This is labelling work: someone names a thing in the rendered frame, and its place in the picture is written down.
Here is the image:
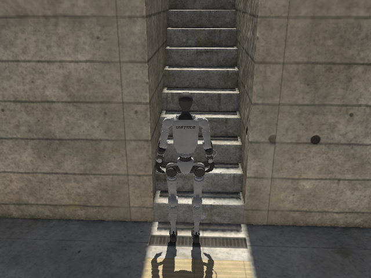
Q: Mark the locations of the stairs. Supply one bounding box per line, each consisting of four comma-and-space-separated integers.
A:
153, 0, 245, 224

